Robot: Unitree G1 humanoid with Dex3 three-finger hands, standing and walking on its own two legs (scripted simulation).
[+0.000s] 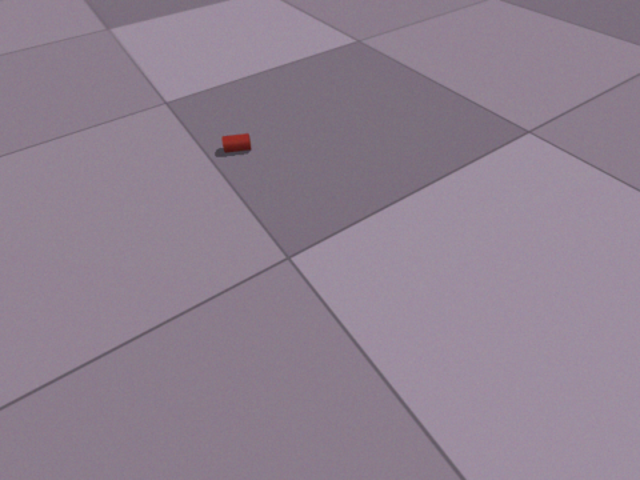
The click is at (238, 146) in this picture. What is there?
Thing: lying can
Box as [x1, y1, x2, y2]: [222, 133, 250, 152]
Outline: 248,133 222,136 224,151 227,152 250,149
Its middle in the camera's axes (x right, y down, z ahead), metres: -0.45 -0.53 +2.09
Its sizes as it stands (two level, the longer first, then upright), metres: 0.141 0.087 0.087
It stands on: the floor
